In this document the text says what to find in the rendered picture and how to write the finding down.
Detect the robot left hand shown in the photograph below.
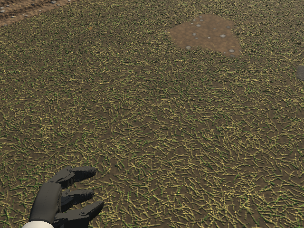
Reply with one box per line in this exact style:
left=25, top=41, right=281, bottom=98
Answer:
left=28, top=165, right=105, bottom=228

